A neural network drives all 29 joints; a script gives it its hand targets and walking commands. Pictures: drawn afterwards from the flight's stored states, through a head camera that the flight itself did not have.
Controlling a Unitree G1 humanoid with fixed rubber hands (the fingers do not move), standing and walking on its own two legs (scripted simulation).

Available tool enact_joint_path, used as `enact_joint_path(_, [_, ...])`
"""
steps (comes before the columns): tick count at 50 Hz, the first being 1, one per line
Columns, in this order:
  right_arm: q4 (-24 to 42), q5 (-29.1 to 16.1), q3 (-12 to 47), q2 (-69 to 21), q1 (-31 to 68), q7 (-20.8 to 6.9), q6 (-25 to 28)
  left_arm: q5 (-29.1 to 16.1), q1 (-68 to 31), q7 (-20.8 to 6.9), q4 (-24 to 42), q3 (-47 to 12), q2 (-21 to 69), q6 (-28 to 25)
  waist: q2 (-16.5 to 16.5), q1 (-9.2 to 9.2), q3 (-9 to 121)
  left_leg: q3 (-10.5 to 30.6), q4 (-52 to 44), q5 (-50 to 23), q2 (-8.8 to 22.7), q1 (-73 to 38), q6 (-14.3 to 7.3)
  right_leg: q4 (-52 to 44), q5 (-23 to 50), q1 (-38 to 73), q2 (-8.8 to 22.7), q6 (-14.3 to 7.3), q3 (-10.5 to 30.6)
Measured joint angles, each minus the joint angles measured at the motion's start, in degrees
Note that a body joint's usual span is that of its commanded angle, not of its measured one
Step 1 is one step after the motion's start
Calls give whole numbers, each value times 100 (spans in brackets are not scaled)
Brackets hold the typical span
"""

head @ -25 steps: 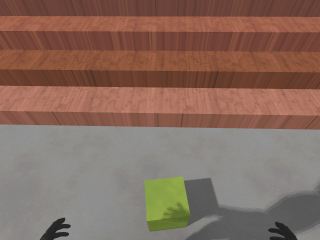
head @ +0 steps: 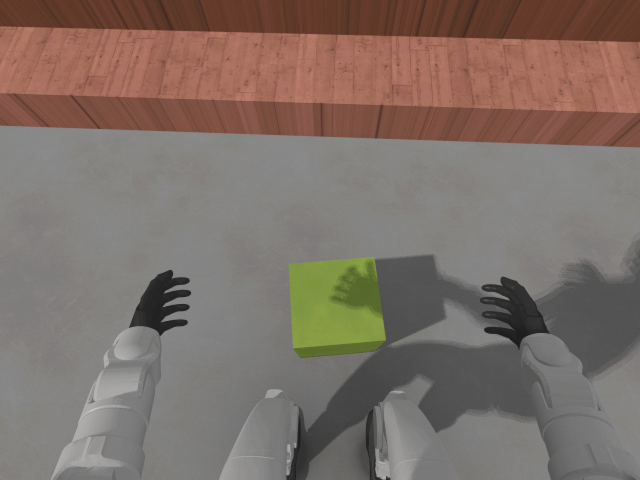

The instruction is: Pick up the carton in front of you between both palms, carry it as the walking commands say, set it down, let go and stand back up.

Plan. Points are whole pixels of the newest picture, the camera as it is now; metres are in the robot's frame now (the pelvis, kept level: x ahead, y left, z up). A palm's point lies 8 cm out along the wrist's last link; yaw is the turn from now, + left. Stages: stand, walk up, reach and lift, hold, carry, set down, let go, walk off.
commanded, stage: reach and lift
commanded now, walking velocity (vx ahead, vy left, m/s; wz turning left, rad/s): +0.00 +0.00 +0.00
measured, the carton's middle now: (334, 311) +0.41 +0.00 -0.59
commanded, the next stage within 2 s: none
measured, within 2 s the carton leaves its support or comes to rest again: neither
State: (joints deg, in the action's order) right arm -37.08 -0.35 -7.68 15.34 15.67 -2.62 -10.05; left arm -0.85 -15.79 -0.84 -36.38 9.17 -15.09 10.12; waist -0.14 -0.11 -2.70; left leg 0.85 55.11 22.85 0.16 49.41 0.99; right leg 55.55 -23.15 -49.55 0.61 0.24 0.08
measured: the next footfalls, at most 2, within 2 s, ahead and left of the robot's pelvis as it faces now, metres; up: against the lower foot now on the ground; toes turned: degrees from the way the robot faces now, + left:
none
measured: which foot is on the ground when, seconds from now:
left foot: down 0.00-1.00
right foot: down 0.00-1.00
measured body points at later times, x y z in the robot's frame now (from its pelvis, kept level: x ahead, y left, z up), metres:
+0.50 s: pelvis -0.06 -0.01 -0.07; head +0.22 -0.01 +0.28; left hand +0.42 +0.19 -0.18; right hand +0.46 -0.20 -0.17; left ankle +0.03 +0.13 -0.68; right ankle +0.03 -0.12 -0.68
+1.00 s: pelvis -0.07 +0.00 -0.26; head +0.27 -0.01 +0.03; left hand +0.41 +0.20 -0.43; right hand +0.44 -0.19 -0.43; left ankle +0.03 +0.13 -0.68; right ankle +0.03 -0.12 -0.68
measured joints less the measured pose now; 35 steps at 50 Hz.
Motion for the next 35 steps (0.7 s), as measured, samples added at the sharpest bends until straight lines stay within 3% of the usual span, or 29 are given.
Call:
enact_joint_path(12, [-865,-98,-302,-96,2413,21,94,-228,-2119,293,-647,291,149,-91,74,-10,392,102,729,-261,-34,2328,80,755,229,-2322,-31,-33,-17])
enact_joint_path(19, [-1349,-50,-514,69,3659,20,252,-180,-3284,481,-887,567,460,-239,65,-177,482,103,955,-410,-18,3292,99,976,401,-3303,-93,-39,30])
enact_joint_path(23, [-1697,115,-704,57,4264,76,366,-5,-3686,533,-1040,758,583,-330,106,-185,570,75,988,-477,-18,3720,113,1040,472,-3763,-114,-32,82])
enact_joint_path(30, [-2070,479,-1074,-71,4729,128,535,384,-3946,534,-1248,1157,801,-528,92,-193,822,70,1556,-279,-35,4638,139,1628,274,-4701,-143,-34,122])
enact_joint_path(35, [-1949,360,-934,-126,4609,287,604,335,-3941,548,-1348,1168,786,-743,75,-231,944,88,2519,134,-23,5513,154,2553,-105,-5573,-206,-22,133])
